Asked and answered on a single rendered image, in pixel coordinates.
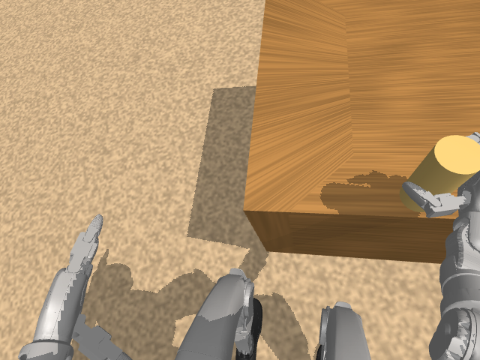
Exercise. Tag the left robot hand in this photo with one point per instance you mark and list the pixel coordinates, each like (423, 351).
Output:
(60, 317)

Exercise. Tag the can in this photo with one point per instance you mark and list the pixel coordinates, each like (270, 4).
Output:
(450, 163)

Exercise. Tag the right robot arm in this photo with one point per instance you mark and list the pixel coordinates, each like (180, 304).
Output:
(457, 336)

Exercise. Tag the left robot foot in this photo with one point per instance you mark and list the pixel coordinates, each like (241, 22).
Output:
(255, 332)

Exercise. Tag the left robot arm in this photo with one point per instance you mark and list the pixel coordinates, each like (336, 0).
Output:
(47, 350)

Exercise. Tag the right robot hand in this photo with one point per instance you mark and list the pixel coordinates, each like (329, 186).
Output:
(467, 199)

